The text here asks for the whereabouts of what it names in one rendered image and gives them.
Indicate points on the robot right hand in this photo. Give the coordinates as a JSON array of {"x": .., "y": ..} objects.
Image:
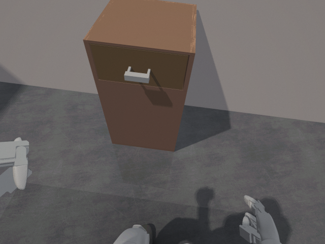
[{"x": 261, "y": 227}]

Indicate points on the robot left hand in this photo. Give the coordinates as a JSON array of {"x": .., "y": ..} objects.
[{"x": 13, "y": 153}]

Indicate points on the cabinet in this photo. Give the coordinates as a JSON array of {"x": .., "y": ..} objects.
[{"x": 144, "y": 115}]

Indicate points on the handle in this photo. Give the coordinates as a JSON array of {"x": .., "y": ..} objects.
[{"x": 137, "y": 77}]

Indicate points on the robot left thigh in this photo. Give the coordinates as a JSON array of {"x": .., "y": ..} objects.
[{"x": 133, "y": 236}]

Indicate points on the drawer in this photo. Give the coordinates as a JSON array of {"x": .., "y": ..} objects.
[{"x": 166, "y": 69}]

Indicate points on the left robot shin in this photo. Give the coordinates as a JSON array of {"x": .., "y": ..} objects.
[{"x": 138, "y": 226}]

